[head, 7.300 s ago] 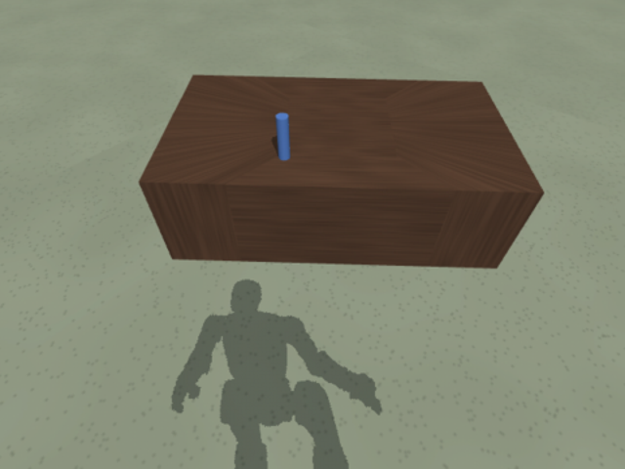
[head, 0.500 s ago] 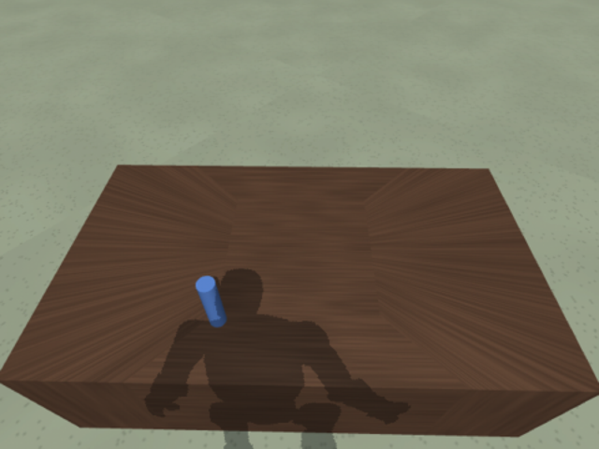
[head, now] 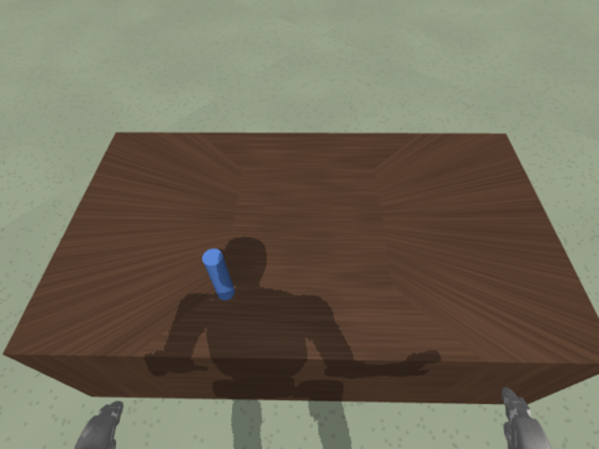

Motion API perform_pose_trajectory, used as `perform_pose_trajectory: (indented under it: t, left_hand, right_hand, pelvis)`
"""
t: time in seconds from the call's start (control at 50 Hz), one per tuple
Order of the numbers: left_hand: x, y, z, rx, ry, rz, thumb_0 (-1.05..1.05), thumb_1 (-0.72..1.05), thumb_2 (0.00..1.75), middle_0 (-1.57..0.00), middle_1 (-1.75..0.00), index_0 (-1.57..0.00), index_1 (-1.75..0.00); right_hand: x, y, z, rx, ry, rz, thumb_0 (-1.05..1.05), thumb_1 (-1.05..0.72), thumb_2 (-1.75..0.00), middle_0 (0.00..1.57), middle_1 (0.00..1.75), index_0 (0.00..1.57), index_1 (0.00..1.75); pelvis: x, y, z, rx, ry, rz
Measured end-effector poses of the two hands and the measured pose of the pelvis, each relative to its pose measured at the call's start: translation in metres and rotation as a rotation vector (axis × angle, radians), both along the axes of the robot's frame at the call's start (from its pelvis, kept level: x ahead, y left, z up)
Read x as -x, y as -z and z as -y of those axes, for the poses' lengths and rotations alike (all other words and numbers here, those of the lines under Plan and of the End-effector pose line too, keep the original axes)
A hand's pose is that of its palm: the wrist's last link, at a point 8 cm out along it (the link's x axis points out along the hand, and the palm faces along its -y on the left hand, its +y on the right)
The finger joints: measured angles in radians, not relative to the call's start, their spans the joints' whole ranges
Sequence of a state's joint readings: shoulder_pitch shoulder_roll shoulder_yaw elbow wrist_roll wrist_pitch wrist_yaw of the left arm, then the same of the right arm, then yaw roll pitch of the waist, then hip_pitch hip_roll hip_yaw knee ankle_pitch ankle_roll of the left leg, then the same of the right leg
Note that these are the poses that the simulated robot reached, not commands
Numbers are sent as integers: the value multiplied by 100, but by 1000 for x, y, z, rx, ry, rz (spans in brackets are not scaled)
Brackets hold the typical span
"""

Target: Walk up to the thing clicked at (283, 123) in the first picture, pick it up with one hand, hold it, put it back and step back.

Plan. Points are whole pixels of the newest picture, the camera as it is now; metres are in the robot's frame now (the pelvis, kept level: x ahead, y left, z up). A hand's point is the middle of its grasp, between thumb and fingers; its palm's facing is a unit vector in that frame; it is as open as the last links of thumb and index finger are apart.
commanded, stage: go down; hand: left
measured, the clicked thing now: (219, 276) +0.50 +0.21 -0.26
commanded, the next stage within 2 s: none
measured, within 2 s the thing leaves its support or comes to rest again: neither
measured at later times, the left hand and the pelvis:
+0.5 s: hand (131, 437) +0.17 +0.26 -0.11, palm faces +0.06 -0.95 -0.30, open 17.5 cm; pelvis +0.02 +0.02 -0.01, yaw +1 degrees
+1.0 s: hand (116, 433) +0.17 +0.27 -0.10, palm faces +0.12 -0.95 -0.30, open 17.5 cm; pelvis +0.01 +0.01 -0.01, yaw +1 degrees
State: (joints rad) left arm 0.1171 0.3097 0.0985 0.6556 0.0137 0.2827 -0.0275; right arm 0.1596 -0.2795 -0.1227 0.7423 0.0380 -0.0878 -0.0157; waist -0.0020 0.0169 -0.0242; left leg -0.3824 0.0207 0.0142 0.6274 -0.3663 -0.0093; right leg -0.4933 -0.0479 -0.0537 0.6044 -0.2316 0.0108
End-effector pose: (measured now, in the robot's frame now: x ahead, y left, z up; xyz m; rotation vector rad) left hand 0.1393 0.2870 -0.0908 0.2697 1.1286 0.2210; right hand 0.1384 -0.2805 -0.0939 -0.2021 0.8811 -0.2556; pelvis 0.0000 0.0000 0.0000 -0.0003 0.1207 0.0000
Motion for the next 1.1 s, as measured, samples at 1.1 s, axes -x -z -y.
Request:
perform_pose_trajectory:
  t: [1.1]
  left_hand:
    - [-34, -39, -44, -4, -51, 262, -1, -55, 7, -9, -4, -7, -5]
  right_hand:
    - [-25, -34, -45, 40, -100, 255, -1, 53, -5, 5, 5, 6, 5]
  pelvis:
    - [-9, 12, -10, 22, -34, 6]
